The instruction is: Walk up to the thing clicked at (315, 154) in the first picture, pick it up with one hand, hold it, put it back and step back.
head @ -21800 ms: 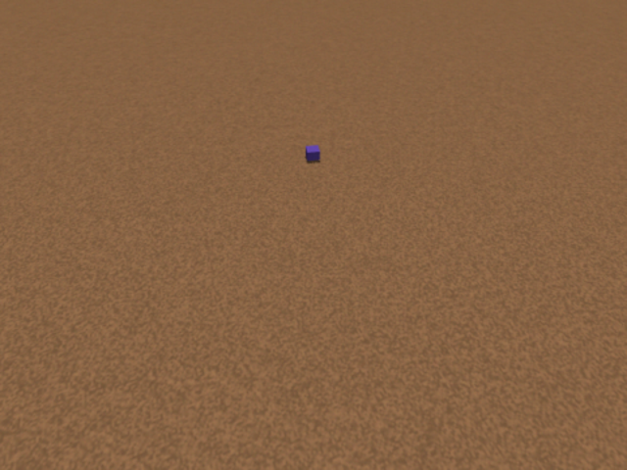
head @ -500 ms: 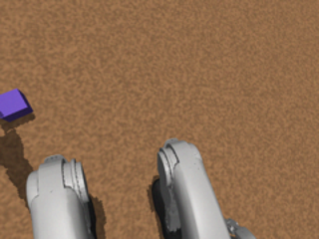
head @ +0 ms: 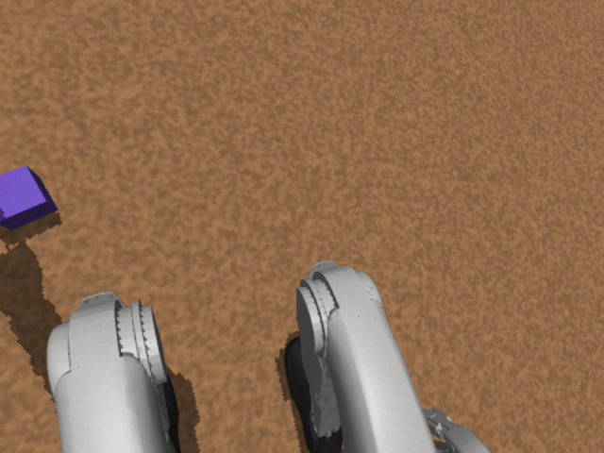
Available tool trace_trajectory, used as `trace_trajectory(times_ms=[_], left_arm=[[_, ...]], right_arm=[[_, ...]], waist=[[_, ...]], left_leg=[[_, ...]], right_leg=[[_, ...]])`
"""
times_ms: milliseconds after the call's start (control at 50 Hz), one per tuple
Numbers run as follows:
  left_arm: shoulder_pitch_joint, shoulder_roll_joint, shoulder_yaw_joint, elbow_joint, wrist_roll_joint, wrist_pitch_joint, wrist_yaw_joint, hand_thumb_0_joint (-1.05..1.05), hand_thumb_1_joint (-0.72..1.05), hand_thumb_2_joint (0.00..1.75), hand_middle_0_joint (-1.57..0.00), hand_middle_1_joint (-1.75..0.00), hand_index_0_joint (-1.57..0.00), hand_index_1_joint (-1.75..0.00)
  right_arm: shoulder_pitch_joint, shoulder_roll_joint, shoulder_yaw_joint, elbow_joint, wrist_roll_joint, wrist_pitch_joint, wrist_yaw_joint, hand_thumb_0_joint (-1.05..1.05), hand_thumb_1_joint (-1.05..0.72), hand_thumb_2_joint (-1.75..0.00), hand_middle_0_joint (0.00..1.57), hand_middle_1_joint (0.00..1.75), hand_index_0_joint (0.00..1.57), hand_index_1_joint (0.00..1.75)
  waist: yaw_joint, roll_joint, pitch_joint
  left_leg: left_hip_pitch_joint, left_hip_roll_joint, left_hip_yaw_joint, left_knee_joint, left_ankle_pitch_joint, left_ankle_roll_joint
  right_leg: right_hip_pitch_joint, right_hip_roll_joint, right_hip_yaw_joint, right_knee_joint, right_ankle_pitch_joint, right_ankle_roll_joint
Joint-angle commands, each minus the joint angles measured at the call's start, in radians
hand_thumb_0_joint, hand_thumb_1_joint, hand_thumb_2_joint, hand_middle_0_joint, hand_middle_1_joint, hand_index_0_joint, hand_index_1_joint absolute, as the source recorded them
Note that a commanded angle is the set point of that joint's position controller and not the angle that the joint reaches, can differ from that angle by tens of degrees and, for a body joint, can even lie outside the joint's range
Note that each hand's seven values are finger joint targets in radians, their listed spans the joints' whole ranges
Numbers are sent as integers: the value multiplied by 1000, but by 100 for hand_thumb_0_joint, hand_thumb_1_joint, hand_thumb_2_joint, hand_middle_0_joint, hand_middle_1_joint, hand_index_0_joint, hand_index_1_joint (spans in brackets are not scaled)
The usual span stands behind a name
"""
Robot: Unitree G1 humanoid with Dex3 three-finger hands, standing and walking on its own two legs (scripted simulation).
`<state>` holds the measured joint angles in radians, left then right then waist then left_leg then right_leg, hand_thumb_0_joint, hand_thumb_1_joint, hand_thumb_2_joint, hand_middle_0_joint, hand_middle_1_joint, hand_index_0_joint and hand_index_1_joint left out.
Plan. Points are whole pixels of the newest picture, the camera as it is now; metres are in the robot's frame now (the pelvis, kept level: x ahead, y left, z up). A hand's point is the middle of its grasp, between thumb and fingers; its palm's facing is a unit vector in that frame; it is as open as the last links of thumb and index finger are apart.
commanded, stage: rise first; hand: left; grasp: from above
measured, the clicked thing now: (18, 198) +0.47 +0.35 -0.29
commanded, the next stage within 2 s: approach in 1.06 s
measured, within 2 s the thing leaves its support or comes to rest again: neither
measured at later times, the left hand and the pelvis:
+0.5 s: hand out of the picture +0.42 +0.38 -0.18, palm faces -0.35 -0.23 -0.91, open 12.8 cm; pelvis +0.00 +0.00 +0.00, yaw +0 degrees
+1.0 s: hand out of the picture +0.42 +0.38 -0.18, palm faces -0.35 -0.23 -0.91, open 12.9 cm; pelvis +0.00 +0.00 +0.00, yaw +0 degrees
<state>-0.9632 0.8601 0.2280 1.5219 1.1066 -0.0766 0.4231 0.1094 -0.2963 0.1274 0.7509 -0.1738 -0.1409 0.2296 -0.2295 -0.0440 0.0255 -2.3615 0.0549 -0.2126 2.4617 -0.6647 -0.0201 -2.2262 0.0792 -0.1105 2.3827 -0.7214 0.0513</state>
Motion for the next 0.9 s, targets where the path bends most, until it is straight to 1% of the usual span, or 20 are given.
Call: trace_trajectory(times_ms=[0, 40, 60, 120, 180, 220, 280, 320, 400, 460, 500, 540, 580, 640, 660, 680, 740, 760, 820, 880], left_arm=[[-258, 336, 35, -160, 2, -14, 34, 0, -28, 75, -33, -75, -33, -75], [-230, 346, 50, -133, 12, -15, 43, 0, -29, 76, -32, -76, -32, -76], [-256, 325, 32, -152, 15, -16, 44, 0, -29, 76, -32, -76, -31, -77], [-247, 306, 25, -118, 14, -15, 48, 0, -30, 76, -31, -77, -30, -78], [-254, 316, 18, -115, 22, -16, 46, 0, -29, 77, -32, -75, -31, -76], [-260, 317, 23, -137, 12, -19, 47, 0, -28, 76, -33, -75, -32, -76], [-253, 290, 0, -137, 9, -17, 41, 0, -29, 76, -32, -76, -31, -77], [-221, 315, 22, -115, 9, -18, 42, 0, -28, 76, -33, -75, -32, -76], [-225, 308, 18, -140, 8, -17, 40, 0, -31, 78, -30, -76, -29, -77], [-257, 305, 9, -158, 10, -22, 42, 0, -30, 77, -31, -76, -30, -77], [-244, 312, 23, -157, 8, -20, 48, 0, -31, 78, -30, -77, -29, -77], [-233, 320, 31, -132, 18, -17, 52, 0, -30, 77, -31, -77, -30, -78], [-250, 297, 13, -127, 13, -18, 52, 0, -31, 78, -29, -78, -28, -78], [-253, 292, 1, -119, 13, -18, 48, 0, -32, 78, -29, -79, -29, -79], [-245, 307, 12, -123, 10, -20, 49, 0, -31, 77, -30, -79, -29, -79], [-240, 316, 24, -118, 13, -19, 51, 0, -32, 78, -29, -79, -28, -79], [-254, 294, -4, -119, 22, -19, 49, 0, -32, 79, -29, -78, -28, -79], [-252, 285, -3, -114, 16, -20, 48, 0, -31, 77, -30, -78, -30, -78], [-258, 317, 16, -127, 10, -25, 54, 0, -30, 77, -30, -78, -29, -78], [-254, 314, 14, -123, 24, -25, 57, 0, -32, 79, -29, -79, -28, -80]], right_arm=[[189, -262, -67, -11, 5, -8, -9, 0, -89, -89, 20, 30, 20, 30], [191, -258, -67, -5, 2, -5, -8, 0, -89, -89, 20, 30, 20, 30], [189, -254, -64, -11, 2, -4, -7, 0, -89, -89, 20, 30, 20, 30], [183, -257, -67, -8, -1, -6, -8, 0, -88, -89, 20, 30, 20, 30], [193, -262, -65, -7, -2, -10, -7, 0, -89, -89, 20, 30, 20, 30], [195, -262, -67, 0, -3, -15, -7, 0, -89, -89, 20, 30, 20, 30], [204, -263, -70, 1, -5, -21, -3, 0, -89, -89, 20, 30, 20, 30], [198, -261, -71, 3, -4, -19, -4, 0, -89, -89, 20, 30, 20, 30], [192, -261, -72, -3, 1, -20, -2, 0, -88, -89, 20, 30, 20, 30], [196, -265, -73, -2, 0, -21, -3, 0, -88, -89, 20, 30, 20, 30], [193, -260, -72, -1, 2, -20, -1, 0, -89, -89, 20, 30, 20, 30], [201, -264, -70, 4, -2, -20, -1, 0, -89, -89, 20, 30, 20, 30], [198, -265, -70, 3, -1, -23, 1, 0, -88, -89, 20, 30, 20, 30], [194, -263, -68, 0, -1, -24, 0, 0, -89, -89, 20, 30, 20, 30], [191, -264, -67, 0, 0, -24, 1, 0, -89, -89, 20, 30, 20, 30], [191, -267, -68, -1, -4, -25, -1, 0, -88, -89, 20, 30, 20, 30], [185, -261, -68, -2, -2, -24, 0, 0, -89, -89, 20, 30, 20, 30], [191, -265, -68, -4, -3, -26, 1, 0, -89, -89, 20, 30, 20, 30], [187, -268, -67, -7, -2, -29, -3, 0, -88, -89, 20, 30, 20, 30], [191, -271, -65, 0, -4, -28, -3, 0, -88, -89, 20, 30, 20, 30]], waist=[[11, 355, -672], [19, 353, -677], [8, 357, -682], [-2, 378, -648], [-13, 347, -629], [-3, 359, -650], [-9, 375, -651], [3, 364, -656], [7, 368, -651], [-4, 373, -644], [9, 365, -656], [4, 359, -661], [-9, 359, -645], [-6, 348, -643], [4, 370, -645], [4, 376, -648], [0, 381, -645], [-13, 365, -628], [1, 359, -634], [-5, 365, -663]], left_leg=[[534, -1, 118, -222, 172, 40], [528, 2, 117, -218, 169, 40], [528, 0, 119, -214, 172, 40], [539, 0, 113, -231, 147, 36], [511, 0, 116, -217, 138, 41], [526, 0, 114, -222, 151, 39], [542, 2, 112, -222, 158, 36], [526, 2, 113, -219, 145, 37], [544, 1, 111, -225, 157, 35], [530, 2, 110, -226, 140, 37], [526, 0, 114, -225, 149, 37], [528, 0, 116, -215, 167, 38], [525, 1, 112, -222, 161, 37], [522, 1, 112, -216, 152, 39], [525, -1, 112, -226, 146, 36], [528, -1, 113, -224, 151, 35], [530, 1, 112, -223, 138, 35], [524, -1, 110, -227, 131, 37], [516, 0, 109, -228, 122, 37], [533, 1, 112, -215, 152, 36]], right_leg=[[314, 16, -96, -240, 259, -71], [310, 20, -98, -235, 256, -72], [312, 19, -96, -235, 262, -72], [271, 19, -105, -231, 235, -76], [280, 21, -98, -247, 229, -72], [284, 18, -102, -236, 240, -73], [276, 19, -105, -237, 246, -74], [284, 22, -104, -238, 234, -73], [268, 18, -106, -230, 242, -75], [258, 18, -107, -234, 229, -74], [269, 20, -103, -236, 235, -74], [287, 21, -102, -233, 256, -72], [270, 19, -106, -231, 250, -73], [266, 21, -104, -236, 244, -72], [269, 21, -105, -231, 233, -76], [276, 20, -105, -230, 237, -74], [257, 21, -106, -227, 226, -77], [255, 20, -107, -233, 221, -75], [254, 19, -110, -233, 209, -74], [281, 21, -107, -232, 242, -72]])
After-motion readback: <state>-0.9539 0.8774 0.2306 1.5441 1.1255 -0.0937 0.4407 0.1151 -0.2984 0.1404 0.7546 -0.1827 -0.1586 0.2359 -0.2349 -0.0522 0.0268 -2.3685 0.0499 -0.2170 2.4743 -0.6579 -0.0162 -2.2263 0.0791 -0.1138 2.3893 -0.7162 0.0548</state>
